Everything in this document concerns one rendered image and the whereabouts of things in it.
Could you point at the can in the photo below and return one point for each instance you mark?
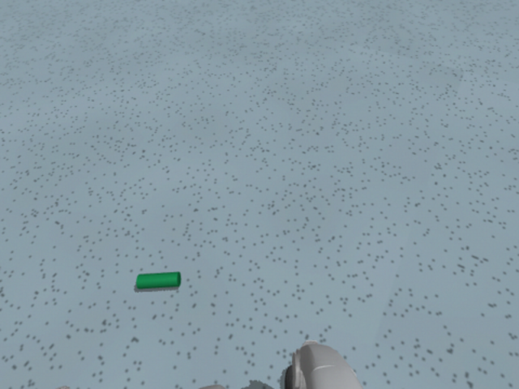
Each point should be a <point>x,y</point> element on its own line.
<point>158,280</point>

